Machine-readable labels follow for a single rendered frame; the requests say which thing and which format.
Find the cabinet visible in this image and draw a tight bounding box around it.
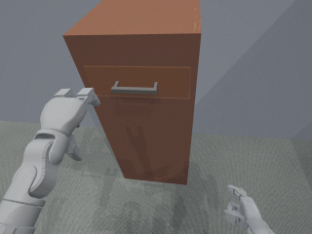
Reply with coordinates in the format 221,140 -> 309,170
62,0 -> 202,185

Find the right robot forearm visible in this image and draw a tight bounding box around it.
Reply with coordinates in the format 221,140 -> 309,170
245,217 -> 275,234

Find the handle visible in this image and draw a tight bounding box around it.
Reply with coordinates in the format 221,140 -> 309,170
111,81 -> 158,95

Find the left robot hand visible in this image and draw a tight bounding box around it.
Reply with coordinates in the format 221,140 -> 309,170
40,88 -> 100,161

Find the drawer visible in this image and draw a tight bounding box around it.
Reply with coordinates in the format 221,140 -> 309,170
82,65 -> 191,98

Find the left robot forearm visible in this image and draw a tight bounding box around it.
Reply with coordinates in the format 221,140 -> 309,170
0,129 -> 69,234

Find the right robot hand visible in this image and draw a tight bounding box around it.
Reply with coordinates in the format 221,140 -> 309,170
224,184 -> 262,229

